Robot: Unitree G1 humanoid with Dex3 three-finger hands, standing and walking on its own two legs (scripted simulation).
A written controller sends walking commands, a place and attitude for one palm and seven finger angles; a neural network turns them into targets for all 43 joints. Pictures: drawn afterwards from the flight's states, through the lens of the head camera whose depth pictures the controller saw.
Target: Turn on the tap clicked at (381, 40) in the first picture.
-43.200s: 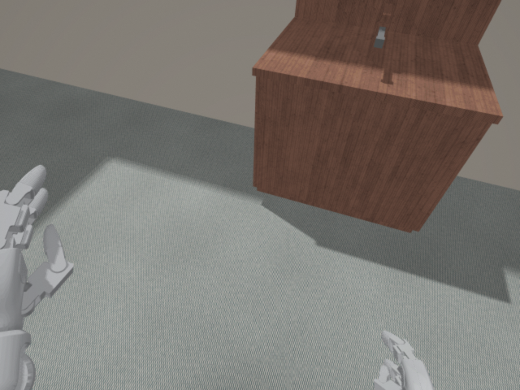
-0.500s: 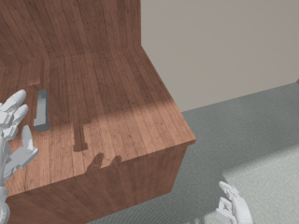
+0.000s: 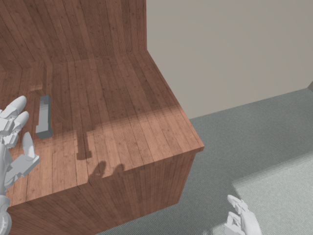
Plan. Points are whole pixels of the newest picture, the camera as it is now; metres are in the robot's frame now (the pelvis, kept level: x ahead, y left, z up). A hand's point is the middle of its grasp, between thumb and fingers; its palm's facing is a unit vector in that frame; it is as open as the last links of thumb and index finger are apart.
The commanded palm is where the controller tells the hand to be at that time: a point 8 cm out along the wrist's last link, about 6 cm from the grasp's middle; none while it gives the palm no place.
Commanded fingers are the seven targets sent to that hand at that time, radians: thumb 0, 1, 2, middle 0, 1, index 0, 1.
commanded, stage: shuffle to correct the standing spot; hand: left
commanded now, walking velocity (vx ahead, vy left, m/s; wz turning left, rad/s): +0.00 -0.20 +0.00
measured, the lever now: (44, 131) +0.33 +0.31 +0.08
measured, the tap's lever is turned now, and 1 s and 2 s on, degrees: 0 0 0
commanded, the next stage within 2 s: come to a stop and stand still in 1.70 s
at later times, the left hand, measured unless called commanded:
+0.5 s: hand (43, 148) +0.24 +0.24 +0.16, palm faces +0.29 -0.87 -0.40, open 7.4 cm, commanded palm +0.18 +0.28 +0.18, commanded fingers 0.00 0.90 0.90 -0.20 -0.30 -0.20 -0.30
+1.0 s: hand (38, 151) +0.23 +0.24 +0.16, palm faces +0.31 -0.87 -0.39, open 7.4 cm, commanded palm +0.17 +0.28 +0.18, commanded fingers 0.00 0.90 0.90 -0.20 -0.30 -0.20 -0.30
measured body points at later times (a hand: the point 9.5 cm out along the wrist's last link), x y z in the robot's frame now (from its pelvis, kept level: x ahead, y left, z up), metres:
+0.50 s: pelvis +0.02 +0.00 +0.00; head +0.05 +0.01 +0.45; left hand +0.22 +0.28 +0.18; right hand +0.20 -0.22 -0.08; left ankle +0.05 +0.13 -0.73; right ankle +0.00 -0.06 -0.73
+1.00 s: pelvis +0.01 +0.00 +0.00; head +0.03 +0.01 +0.45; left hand +0.21 +0.29 +0.19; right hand +0.18 -0.22 -0.08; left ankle +0.05 +0.13 -0.73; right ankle +0.00 -0.06 -0.73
